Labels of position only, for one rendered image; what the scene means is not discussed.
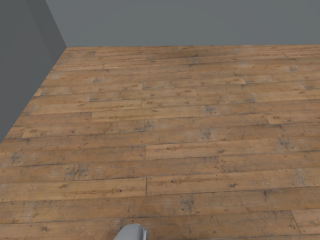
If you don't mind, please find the left robot thigh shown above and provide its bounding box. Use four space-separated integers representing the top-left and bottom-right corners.
113 224 148 240

